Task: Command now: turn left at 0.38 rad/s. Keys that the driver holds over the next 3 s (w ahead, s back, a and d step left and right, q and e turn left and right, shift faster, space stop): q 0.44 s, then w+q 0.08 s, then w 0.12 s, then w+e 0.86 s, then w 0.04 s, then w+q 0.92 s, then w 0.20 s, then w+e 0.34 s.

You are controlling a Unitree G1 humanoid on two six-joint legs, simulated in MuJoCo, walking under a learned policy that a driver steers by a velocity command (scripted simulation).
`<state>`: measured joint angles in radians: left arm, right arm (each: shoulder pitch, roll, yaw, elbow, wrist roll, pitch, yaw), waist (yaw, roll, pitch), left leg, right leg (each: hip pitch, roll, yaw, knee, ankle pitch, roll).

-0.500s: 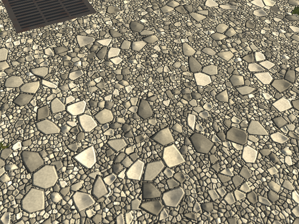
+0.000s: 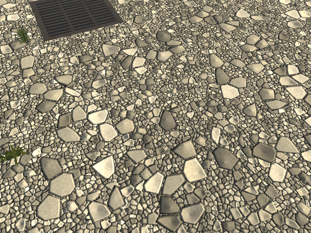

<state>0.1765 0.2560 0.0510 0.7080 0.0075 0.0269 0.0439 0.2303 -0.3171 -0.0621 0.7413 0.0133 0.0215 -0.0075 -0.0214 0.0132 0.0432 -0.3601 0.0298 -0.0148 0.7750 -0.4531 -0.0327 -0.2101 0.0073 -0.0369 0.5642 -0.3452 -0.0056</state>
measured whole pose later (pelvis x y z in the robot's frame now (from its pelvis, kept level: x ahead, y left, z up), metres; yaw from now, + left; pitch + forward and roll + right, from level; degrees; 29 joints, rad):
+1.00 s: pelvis +0.14 +0.06 +0.02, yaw +15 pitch +2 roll +1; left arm 0.47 0.26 0.04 0.82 -0.03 -0.04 0.01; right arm 0.09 -0.29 -0.04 0.61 0.01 -0.09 0.03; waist 0.11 0.03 0.03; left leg -0.50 0.00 -0.06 0.57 -0.14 -0.05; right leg -0.02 0.01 0.17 0.30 -0.31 -0.01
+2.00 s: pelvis +0.67 +0.09 +0.01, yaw +3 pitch +0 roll -3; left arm 0.30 0.28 0.06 0.79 0.00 -0.09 -0.01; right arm 0.17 -0.27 -0.04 0.74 0.02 -0.04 0.04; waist 0.06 0.05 0.04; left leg -0.66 0.10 -0.03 0.68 0.07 0.00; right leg 0.08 0.07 -0.19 0.20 -0.29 -0.05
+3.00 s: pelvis +1.22 +0.22 +0.02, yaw +18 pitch +2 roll -1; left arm 0.42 0.28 0.05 0.81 -0.03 -0.05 0.00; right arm 0.04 -0.26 -0.02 0.64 0.01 -0.09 0.02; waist 0.12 0.03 0.03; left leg -0.52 0.02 -0.09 0.53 -0.05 -0.04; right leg -0.09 0.06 0.11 0.33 -0.27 -0.03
